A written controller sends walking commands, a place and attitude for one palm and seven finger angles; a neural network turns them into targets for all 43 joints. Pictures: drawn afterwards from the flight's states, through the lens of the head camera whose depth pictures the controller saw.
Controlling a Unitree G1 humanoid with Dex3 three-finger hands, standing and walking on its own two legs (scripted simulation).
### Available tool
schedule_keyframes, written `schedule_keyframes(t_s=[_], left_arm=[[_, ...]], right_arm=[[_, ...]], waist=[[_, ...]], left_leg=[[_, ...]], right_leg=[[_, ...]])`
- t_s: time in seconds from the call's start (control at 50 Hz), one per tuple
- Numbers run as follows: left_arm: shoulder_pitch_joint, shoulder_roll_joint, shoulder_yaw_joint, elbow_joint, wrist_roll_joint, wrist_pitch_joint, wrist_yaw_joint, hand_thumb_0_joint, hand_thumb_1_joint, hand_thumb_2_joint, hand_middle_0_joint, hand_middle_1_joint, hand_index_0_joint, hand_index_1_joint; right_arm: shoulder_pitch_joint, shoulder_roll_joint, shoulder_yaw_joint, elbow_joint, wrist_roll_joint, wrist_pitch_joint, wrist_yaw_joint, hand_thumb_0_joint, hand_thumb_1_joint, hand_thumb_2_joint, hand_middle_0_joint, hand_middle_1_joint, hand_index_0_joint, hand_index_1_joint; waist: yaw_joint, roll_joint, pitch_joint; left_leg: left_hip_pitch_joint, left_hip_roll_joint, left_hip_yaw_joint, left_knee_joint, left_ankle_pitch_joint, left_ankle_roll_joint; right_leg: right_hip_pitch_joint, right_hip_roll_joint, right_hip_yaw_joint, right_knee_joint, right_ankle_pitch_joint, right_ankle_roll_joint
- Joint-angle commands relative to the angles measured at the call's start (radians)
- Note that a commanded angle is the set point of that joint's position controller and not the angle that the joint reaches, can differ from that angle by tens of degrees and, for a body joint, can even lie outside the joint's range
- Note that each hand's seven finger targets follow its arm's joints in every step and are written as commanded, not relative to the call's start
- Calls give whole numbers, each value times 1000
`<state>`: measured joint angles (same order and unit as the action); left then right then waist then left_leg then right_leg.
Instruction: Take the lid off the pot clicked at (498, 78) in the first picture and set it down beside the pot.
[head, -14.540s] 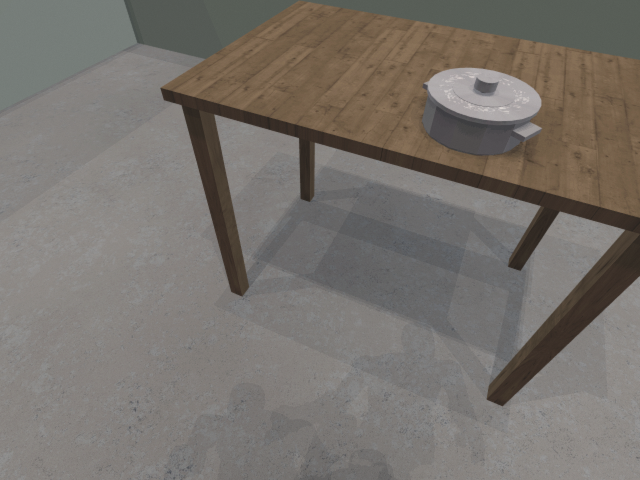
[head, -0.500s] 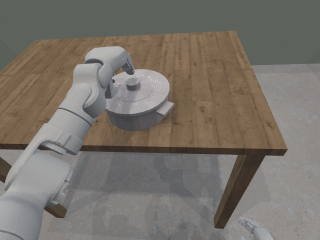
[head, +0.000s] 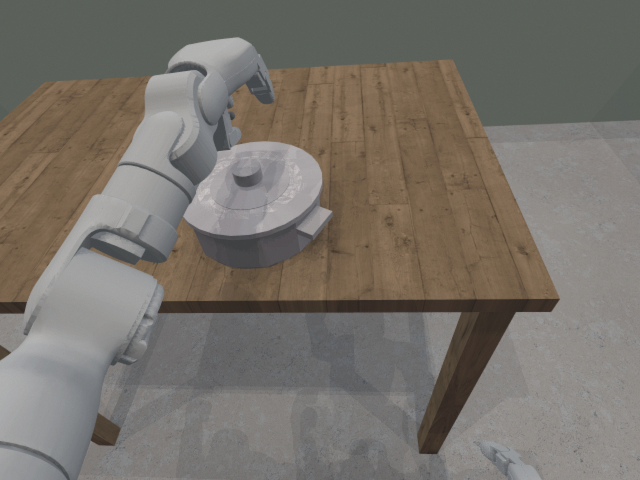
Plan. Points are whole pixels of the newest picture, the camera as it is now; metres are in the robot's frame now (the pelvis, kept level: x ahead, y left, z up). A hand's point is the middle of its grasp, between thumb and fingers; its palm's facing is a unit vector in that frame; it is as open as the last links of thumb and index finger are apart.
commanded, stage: move the open hand above the knob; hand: left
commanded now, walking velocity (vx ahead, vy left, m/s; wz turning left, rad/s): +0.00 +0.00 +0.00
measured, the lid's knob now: (247, 172) +0.48 +0.10 +0.15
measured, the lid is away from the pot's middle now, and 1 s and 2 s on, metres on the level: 0.00 0.00 0.00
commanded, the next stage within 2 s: none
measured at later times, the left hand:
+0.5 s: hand (235, 158) +0.44 +0.10 +0.20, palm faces -0.23 +0.00 -0.97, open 9.8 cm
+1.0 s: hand (220, 125) +0.47 +0.11 +0.24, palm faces -0.13 -0.07 -0.99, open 9.8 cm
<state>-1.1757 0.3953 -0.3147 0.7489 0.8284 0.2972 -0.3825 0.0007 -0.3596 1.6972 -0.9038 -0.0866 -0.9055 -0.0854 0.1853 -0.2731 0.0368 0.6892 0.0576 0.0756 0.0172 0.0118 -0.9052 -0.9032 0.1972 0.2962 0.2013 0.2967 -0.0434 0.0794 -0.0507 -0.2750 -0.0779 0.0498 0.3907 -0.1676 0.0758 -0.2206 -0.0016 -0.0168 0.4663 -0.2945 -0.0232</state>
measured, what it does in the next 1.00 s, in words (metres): stands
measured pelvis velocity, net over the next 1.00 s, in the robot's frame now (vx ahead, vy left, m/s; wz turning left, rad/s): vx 0.00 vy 0.00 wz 0.00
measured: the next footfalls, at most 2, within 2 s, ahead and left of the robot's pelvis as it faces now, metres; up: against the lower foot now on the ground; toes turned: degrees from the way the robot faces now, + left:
none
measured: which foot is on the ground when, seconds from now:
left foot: down 0.00-1.00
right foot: down 0.00-1.00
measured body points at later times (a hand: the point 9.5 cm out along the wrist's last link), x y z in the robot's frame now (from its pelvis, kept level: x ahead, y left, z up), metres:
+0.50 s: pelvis +0.00 +0.00 +0.00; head +0.01 -0.04 +0.45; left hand +0.45 +0.10 +0.26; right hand +0.16 -0.24 -0.12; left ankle +0.02 +0.07 -0.74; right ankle -0.03 -0.10 -0.74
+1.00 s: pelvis +0.00 +0.00 +0.00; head +0.01 -0.03 +0.45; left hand +0.47 +0.12 +0.29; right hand +0.15 -0.23 -0.12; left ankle +0.02 +0.07 -0.74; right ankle -0.03 -0.10 -0.74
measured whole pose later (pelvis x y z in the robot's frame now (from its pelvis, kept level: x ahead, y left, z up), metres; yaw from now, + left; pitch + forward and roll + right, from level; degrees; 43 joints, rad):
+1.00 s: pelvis +0.00 +0.00 +0.00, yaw +0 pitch +4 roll +1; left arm -1.16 0.38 -0.32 0.75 0.85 0.35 -0.39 0.00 -0.36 1.70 -0.90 -0.09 -0.90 -0.08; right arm 0.16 -0.27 0.04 0.65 0.07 0.12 0.04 0.01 -0.91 -0.90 0.20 0.30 0.20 0.30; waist -0.03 0.08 -0.06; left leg -0.29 -0.08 0.05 0.39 -0.16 0.08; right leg -0.23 -0.01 -0.02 0.46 -0.29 -0.02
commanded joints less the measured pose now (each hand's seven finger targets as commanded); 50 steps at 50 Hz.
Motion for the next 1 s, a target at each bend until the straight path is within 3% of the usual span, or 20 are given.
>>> schedule_keyframes(t_s=[0.0,0.04,0.12,0.16,0.26,0.3,0.34,0.42,0.46,0.5,0.54,0.58,0.64,0.74,0.76,0.8,0.86,0.9,0.94,0.98], left_arm=[[-70,38,12,-24,20,40,3,0,-367,1704,-890,-81,-890,-81],[-120,-42,-69,-226,16,33,-29,0,-367,1704,-890,-81,-890,-81],[-751,300,97,-576,41,10,-14,0,-367,1704,-890,-81,-890,-81],[-863,428,195,-595,28,-19,12,0,-367,1704,-890,-81,-890,-81],[-350,179,91,67,29,61,28,0,-367,1704,-890,-81,-890,-81],[-217,82,22,94,31,65,11,0,-367,1704,-890,-81,-890,-81],[-217,-3,-46,-69,33,51,-17,0,-367,1704,-890,-81,-890,-81],[-667,184,20,-423,53,21,-36,0,-367,1704,-890,-81,-890,-81],[-815,371,154,-442,41,-3,-25,0,-367,1704,-890,-81,-890,-81],[-751,419,213,-281,36,-13,-7,0,-367,1704,-890,-81,-890,-81],[-565,313,170,-100,22,-1,3,0,-367,1704,-890,-81,-890,-81],[-393,129,45,38,43,32,-8,0,-367,1704,-890,-81,-890,-81],[-176,13,-19,-69,24,32,-32,0,-367,1704,-890,-81,-890,-81],[-674,197,45,-509,21,-1,-43,0,-367,1704,-890,-81,-890,-81],[-763,348,155,-543,38,-17,-26,0,-367,1704,-890,-81,-890,-81],[-732,413,219,-409,34,-28,2,0,-367,1704,-890,-81,-890,-81],[-485,288,169,-80,48,24,28,0,-367,1704,-890,-81,-890,-81],[-280,139,81,24,37,51,24,0,-367,1704,-890,-81,-890,-81],[-124,14,-3,-55,17,45,2,0,-367,1704,-890,-81,-890,-81],[-249,-6,-57,-285,41,43,-21,0,-367,1704,-890,-81,-890,-81]], right_arm=[[-114,-111,-28,-187,19,-3,39,0,-900,-900,200,300,200,300],[-160,-103,-43,-238,21,29,49,0,-900,-900,200,300,200,300],[-180,-93,-36,-225,18,7,17,0,-900,-900,200,300,200,300],[-134,-92,-42,-185,8,-37,-1,0,-900,-900,200,300,200,300],[-93,-101,-18,-99,10,0,5,0,-900,-900,200,300,200,300],[-108,-108,-15,-137,18,16,16,0,-900,-900,200,300,200,300],[-146,-106,-32,-193,16,35,28,0,-900,-900,200,300,200,300],[-181,-86,-30,-219,13,29,14,0,-900,-900,200,300,200,300],[-134,-95,-33,-190,4,-1,-7,0,-900,-900,200,300,200,300],[-102,-95,-23,-145,1,-22,-27,0,-900,-900,200,300,200,300],[-69,-104,-30,-120,3,-13,-21,0,-900,-900,200,300,200,300],[-87,-97,-24,-126,6,-1,2,0,-900,-900,200,300,200,300],[-114,-106,-39,-196,15,18,33,0,-900,-900,200,300,200,300],[-152,-97,-50,-221,14,18,17,0,-900,-900,200,300,200,300],[-132,-98,-49,-210,9,-6,10,0,-900,-900,200,300,200,300],[-103,-96,-40,-162,1,-33,-9,0,-900,-900,200,300,200,300],[-85,-100,-29,-110,3,-13,1,0,-900,-900,200,300,200,300],[-90,-103,-26,-128,10,2,21,0,-900,-900,200,300,200,300],[-123,-106,-36,-188,19,20,39,0,-900,-900,200,300,200,300],[-186,-94,-39,-231,19,45,49,0,-900,-900,200,300,200,300]], waist=[[51,-160,-247],[21,-151,-338],[-16,-107,-487],[-13,-70,-544],[20,-196,-191],[27,-214,-176],[13,-172,-291],[-20,-103,-487],[-23,-114,-518],[-5,-155,-434],[4,-151,-327],[18,-144,-230],[26,-122,-313],[-25,-136,-480],[-9,-124,-537],[4,-133,-499],[27,-160,-296],[42,-172,-220],[39,-136,-270],[24,-117,-376]], left_leg=[[166,20,-53,3,297,-22],[230,16,-54,37,354,-4],[307,-8,-84,40,282,24],[361,-4,-109,50,312,25],[125,7,-68,-12,188,-16],[105,12,-60,-8,169,-22],[173,9,-60,23,231,-11],[288,-8,-82,51,283,17],[288,-17,-92,43,247,27],[243,-11,-89,19,237,24],[183,-3,-80,-1,233,12],[155,6,-79,-5,245,-7],[219,14,-79,30,358,-8],[308,2,-90,46,332,25],[336,-1,-103,40,323,28],[319,2,-103,33,337,26],[191,15,-79,-5,294,-3],[156,22,-79,-15,267,-19],[201,24,-74,9,326,-18],[270,25,-77,33,361,-7]], right_leg=[[16,12,-14,-23,384,-16],[35,4,-2,-34,424,-14],[85,14,39,-37,449,-13],[87,25,40,-31,472,-18],[-26,21,-14,-43,332,-23],[-26,14,-17,-39,313,-16],[11,4,-5,-36,359,-17],[69,6,34,-30,439,-17],[108,14,46,-46,462,-14],[95,16,36,-41,451,-16],[52,15,10,-49,414,-23],[-16,19,-10,-38,366,-26],[16,12,-7,-34,404,-22],[76,14,21,-49,458,-16],[103,22,35,-47,467,-15],[100,25,34,-37,478,-19],[21,26,-5,-34,395,-29],[-22,26,-23,-36,328,-27],[-6,17,-19,-38,350,-25],[11,10,-4,-35,370,-22]])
